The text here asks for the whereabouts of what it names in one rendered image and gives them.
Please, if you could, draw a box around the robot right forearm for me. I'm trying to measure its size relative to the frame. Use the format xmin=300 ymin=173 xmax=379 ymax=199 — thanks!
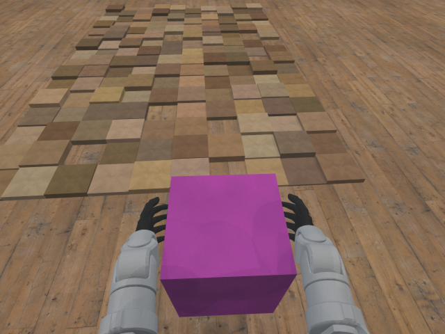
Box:
xmin=295 ymin=225 xmax=370 ymax=334

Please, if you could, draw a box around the robot left hand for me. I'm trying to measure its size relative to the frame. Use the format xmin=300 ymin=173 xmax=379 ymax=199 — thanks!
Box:
xmin=136 ymin=197 xmax=168 ymax=243

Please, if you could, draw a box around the robot left forearm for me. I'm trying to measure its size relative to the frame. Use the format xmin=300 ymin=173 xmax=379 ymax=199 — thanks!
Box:
xmin=99 ymin=230 xmax=160 ymax=334

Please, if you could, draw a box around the carton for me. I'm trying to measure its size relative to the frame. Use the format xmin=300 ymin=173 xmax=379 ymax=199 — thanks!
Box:
xmin=160 ymin=174 xmax=297 ymax=317

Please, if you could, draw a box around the robot right hand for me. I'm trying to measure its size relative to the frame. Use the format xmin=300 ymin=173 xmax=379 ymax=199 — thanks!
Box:
xmin=282 ymin=193 xmax=314 ymax=242

